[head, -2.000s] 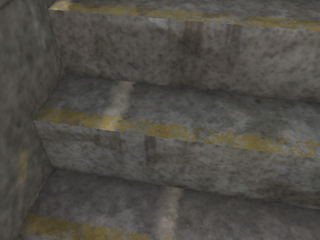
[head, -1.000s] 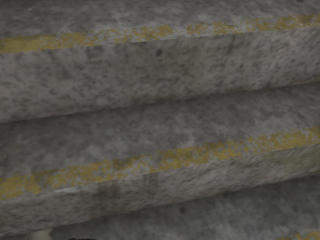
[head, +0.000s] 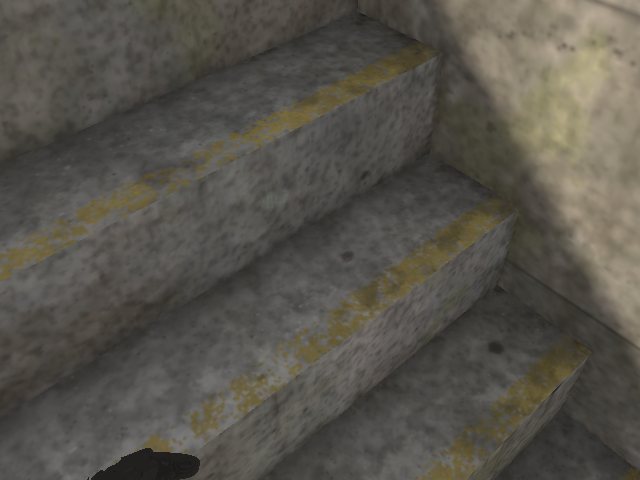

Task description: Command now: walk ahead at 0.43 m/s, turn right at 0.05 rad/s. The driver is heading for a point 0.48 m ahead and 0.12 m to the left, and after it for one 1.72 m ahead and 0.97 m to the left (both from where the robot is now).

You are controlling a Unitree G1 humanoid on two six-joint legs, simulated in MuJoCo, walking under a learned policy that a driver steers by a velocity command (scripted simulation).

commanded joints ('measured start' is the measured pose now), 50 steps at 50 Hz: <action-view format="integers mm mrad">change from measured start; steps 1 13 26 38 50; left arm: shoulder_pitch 431 345 509 347 145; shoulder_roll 145 3 24 57 -31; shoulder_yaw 96 60 99 148 102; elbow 109 157 217 85 -69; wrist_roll -32 -7 -10 -81 8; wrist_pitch -29 -109 -103 35 105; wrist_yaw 11 53 117 49 111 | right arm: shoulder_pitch -6 -177 -396 -276 -19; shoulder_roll -164 5 50 23 -117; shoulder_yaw -79 -51 -39 -42 -91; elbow -55 -242 -399 -281 -177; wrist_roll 102 69 62 18 68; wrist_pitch -18 108 142 43 -14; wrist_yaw -87 -168 -154 -201 -158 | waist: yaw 200 65 149 97 143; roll -143 34 -75 179 88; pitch -24 89 46 68 176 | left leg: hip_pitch -344 -590 -765 298 437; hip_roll -25 -90 4 28 230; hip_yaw -48 -102 -135 -26 -12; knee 434 1234 1158 -556 -485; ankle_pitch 161 268 127 1196 1402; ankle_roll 75 34 51 139 134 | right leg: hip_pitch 816 406 740 153 -623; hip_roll -33 -212 -264 123 224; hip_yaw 107 214 176 45 102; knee -391 -606 -613 166 1193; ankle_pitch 201 447 603 -76 -226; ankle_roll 71 -240 -234 -29 -67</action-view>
